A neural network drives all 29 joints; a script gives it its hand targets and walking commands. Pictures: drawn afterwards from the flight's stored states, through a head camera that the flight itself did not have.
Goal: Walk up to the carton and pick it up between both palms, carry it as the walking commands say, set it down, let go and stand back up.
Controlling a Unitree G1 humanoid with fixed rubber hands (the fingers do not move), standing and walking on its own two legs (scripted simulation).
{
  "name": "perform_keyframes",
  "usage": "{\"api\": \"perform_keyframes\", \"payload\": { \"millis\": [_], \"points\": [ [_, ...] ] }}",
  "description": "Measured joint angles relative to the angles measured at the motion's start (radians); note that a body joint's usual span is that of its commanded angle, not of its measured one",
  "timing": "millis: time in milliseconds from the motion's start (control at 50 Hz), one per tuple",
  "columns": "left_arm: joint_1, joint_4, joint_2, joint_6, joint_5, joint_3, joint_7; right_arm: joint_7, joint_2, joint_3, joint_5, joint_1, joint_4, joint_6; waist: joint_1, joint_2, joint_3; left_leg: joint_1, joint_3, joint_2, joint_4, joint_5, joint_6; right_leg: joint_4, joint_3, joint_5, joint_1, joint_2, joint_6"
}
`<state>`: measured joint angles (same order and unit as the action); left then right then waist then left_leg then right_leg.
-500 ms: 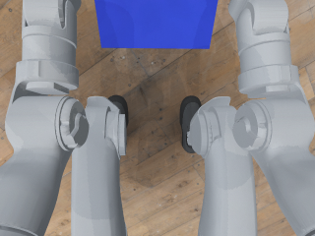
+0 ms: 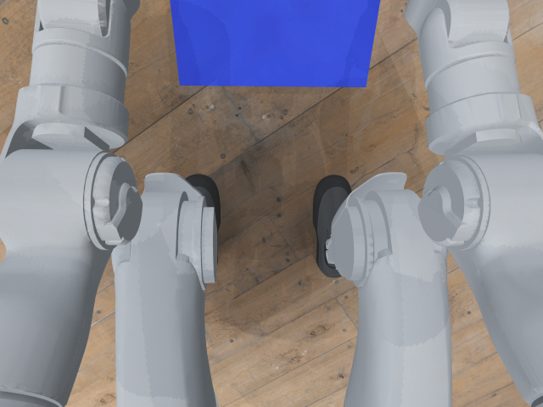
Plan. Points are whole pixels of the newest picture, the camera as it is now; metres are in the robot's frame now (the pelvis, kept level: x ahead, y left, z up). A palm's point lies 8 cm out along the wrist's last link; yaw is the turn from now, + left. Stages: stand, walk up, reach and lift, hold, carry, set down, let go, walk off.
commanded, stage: set down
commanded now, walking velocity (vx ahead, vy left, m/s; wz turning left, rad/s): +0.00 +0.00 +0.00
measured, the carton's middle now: out of the picture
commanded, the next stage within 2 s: none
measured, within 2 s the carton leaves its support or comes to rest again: rests again in 0.82 s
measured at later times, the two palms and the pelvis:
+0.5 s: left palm out of the picture +0.56 +0.17 -0.20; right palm out of the picture +0.56 -0.14 -0.20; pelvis +0.00 +0.00 -0.01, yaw +0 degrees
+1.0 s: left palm out of the picture +0.57 +0.18 -0.22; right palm out of the picture +0.57 -0.14 -0.22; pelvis +0.01 +0.00 -0.02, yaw +0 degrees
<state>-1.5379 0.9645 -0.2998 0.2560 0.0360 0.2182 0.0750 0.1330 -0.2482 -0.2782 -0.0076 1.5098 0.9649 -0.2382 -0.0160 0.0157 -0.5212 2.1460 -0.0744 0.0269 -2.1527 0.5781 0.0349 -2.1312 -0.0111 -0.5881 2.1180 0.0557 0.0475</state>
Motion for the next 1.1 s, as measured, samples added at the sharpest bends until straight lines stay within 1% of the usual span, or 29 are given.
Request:
{"api": "perform_keyframes", "payload": {
  "millis": [200, 440, 800, 960, 1100],
  "points": [
    [-0.004, 0.013, -0.003, -0.005, -0.001, 0.001, -0.008, -0.015, -0.006, 0.0, 0.003, 0.004, 0.017, 0.006, 0.0, 0.0, 0.009, 0.018, 0.0, 0.0, -0.015, -0.004, 0.0, -0.016, 0.0, 0.005, 0.021, 0.002, 0.0],
    [-0.016, 0.021, -0.009, -0.014, -0.001, 0.014, -0.027, -0.038, -0.017, 0.0, 0.004, 0.015, 0.025, 0.017, 0.0, 0.0, 0.014, 0.046, 0.0, 0.0, -0.033, -0.003, 0.0, -0.034, 0.0, 0.004, 0.048, 0.004, 0.0],
    [-0.027, 0.027, -0.019, -0.033, -0.001, 0.05, -0.067, -0.069, -0.028, 0.0, 0.004, 0.03, 0.033, 0.046, 0.0, 0.0, 0.009, 0.064, 0.0, 0.0, -0.06, 0.029, 0.0, -0.064, 0.0, -0.026, 0.07, 0.004, 0.0],
    [-0.021, 0.028, -0.023, -0.039, -0.001, 0.05, -0.077, -0.078, -0.028, 0.0, 0.004, 0.03, 0.039, 0.056, 0.0, 0.0, 0.011, 0.066, 0.0, 0.0, -0.068, 0.04, 0.0, -0.074, 0.0, -0.037, 0.073, 0.005, -0.001],
    [-0.016, 0.049, -0.03, -0.042, -0.001, 0.041, -0.088, -0.087, -0.028, 0.0, 0.004, 0.03, 0.067, 0.058, 0.0, 0.0, 0.01, 0.066, -0.001, 0.0, -0.075, 0.042, 0.001, -0.08, 0.0, -0.039, 0.074, 0.006, -0.002]
  ]
}}
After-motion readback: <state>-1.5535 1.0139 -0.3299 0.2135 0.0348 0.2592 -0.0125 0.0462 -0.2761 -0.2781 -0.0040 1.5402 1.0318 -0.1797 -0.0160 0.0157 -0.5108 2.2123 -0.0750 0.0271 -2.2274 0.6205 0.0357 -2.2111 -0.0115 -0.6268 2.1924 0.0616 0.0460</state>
